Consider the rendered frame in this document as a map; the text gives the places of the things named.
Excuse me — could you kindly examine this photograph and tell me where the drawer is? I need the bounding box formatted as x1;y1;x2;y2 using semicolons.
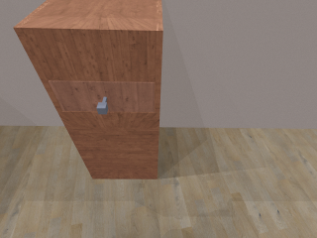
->
49;80;155;112

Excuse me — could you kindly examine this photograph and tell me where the cabinet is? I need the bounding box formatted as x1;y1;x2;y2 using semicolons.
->
13;0;163;179

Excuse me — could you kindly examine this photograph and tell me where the handle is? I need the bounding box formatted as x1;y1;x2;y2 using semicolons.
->
96;96;109;115

